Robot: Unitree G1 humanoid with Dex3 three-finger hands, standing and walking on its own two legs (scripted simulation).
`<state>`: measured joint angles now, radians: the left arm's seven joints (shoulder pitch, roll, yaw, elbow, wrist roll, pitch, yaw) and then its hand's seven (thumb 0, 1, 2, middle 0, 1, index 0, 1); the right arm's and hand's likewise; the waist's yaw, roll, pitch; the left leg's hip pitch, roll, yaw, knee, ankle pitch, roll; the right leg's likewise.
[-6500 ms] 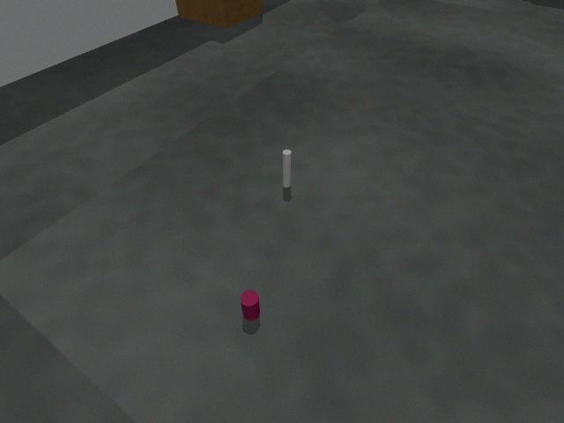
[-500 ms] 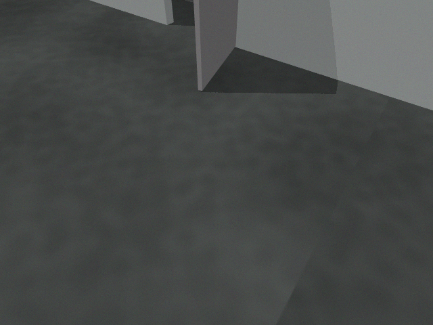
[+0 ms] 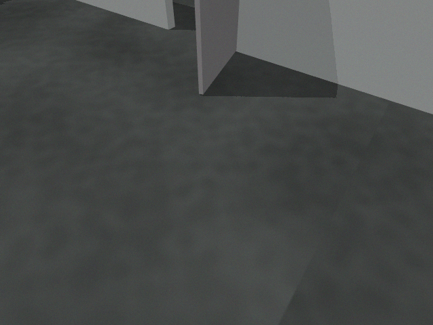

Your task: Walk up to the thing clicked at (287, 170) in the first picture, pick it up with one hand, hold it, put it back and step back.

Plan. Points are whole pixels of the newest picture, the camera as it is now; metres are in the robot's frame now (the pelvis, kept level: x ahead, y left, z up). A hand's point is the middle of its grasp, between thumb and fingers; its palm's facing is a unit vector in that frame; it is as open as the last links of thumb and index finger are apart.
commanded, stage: stand
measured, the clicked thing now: out of the picture +0.16 +1.35 -0.67
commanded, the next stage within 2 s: walk up in 0.34 s
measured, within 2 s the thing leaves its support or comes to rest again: neither
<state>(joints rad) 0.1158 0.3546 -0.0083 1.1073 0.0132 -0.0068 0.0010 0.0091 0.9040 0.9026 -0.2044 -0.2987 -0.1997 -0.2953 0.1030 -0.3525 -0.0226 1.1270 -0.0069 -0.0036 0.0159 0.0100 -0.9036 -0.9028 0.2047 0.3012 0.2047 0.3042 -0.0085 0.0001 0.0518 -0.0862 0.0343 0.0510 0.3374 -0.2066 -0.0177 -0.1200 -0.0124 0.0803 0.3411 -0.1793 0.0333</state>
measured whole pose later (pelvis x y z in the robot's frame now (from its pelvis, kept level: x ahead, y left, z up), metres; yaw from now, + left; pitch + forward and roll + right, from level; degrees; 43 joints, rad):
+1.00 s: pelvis +0.18 -0.03 -0.02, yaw +3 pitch -3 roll -2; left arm 0.30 0.40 0.07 0.89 0.03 -0.05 -0.04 0.01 0.90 0.90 -0.21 -0.30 -0.20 -0.30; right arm 0.27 -0.40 -0.07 0.89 -0.02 0.00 0.10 0.01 -0.90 -0.90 0.20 0.30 0.20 0.30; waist 0.01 0.02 0.11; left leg -0.43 0.07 0.01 0.62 -0.19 0.03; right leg 0.02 -0.01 -0.13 0.48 -0.44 0.01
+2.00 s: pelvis +0.55 -0.06 -0.03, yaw +50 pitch -4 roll +1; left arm 0.25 0.35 0.02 0.76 -0.01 0.04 0.01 0.01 0.90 0.90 -0.21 -0.30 -0.20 -0.30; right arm 0.15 -0.39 -0.07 0.61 -0.03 0.07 0.03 0.01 -0.90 -0.90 0.20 0.30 0.20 0.30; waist 0.04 0.01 0.25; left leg -0.34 -0.05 0.05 0.65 -0.24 0.08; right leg -0.40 -0.04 -0.09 1.34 -0.60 0.10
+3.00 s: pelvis +0.46 -0.10 -0.02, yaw +89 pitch +0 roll -1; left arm 0.32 0.45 0.07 0.91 0.04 0.02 -0.01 0.01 0.90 0.90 -0.21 -0.30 -0.20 -0.30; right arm 0.35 -0.42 -0.05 0.81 -0.02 -0.01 0.01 0.01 -0.90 -0.90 0.21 0.30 0.21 0.30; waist 0.00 -0.04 0.04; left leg -0.34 -0.11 -0.12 0.63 -0.29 0.06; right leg -0.53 -0.06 -0.04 1.00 -0.36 0.00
